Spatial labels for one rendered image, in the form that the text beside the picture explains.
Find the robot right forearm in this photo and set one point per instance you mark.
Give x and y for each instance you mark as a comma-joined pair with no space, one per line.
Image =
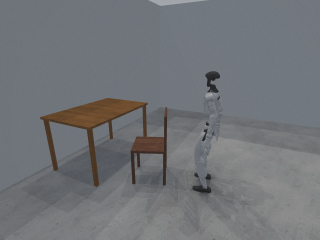
219,115

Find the right robot upper arm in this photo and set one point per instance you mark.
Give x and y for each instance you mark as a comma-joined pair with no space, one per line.
220,108

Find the robot left thigh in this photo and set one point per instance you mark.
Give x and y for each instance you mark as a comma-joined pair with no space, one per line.
198,147

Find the left robot hand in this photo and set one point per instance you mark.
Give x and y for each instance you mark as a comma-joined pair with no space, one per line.
206,145

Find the robot left forearm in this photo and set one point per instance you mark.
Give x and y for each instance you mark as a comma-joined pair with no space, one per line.
211,126

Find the robot thigh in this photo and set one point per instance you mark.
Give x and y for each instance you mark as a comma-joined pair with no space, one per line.
198,147
205,151

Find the table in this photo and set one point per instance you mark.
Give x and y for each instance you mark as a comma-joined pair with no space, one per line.
88,117

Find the left robot upper arm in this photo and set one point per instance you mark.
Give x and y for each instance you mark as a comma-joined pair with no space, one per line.
210,99

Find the right robot hand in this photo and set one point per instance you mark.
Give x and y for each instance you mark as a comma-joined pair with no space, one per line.
217,131

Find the robot right thigh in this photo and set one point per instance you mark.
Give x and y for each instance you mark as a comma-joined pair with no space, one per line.
205,151

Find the chair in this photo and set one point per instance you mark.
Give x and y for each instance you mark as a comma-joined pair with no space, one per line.
150,145

